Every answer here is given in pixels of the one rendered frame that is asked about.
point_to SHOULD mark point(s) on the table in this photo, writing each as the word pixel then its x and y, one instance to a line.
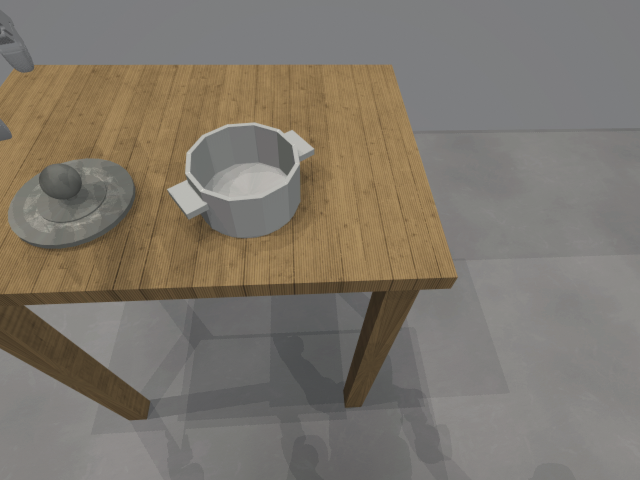
pixel 366 222

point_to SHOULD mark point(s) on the lid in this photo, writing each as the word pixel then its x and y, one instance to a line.
pixel 106 196

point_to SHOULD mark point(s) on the pot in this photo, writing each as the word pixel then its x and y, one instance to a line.
pixel 244 179

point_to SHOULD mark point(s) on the knob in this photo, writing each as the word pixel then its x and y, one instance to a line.
pixel 60 181

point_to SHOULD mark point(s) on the robot left hand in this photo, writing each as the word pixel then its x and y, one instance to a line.
pixel 13 49

